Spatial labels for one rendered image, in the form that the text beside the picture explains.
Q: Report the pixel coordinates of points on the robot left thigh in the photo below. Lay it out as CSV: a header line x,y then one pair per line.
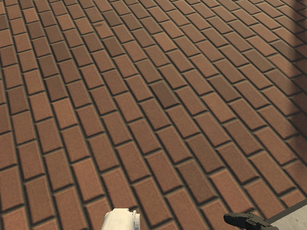
x,y
121,219

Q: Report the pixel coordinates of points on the right robot hand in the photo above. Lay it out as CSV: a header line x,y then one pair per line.
x,y
248,221

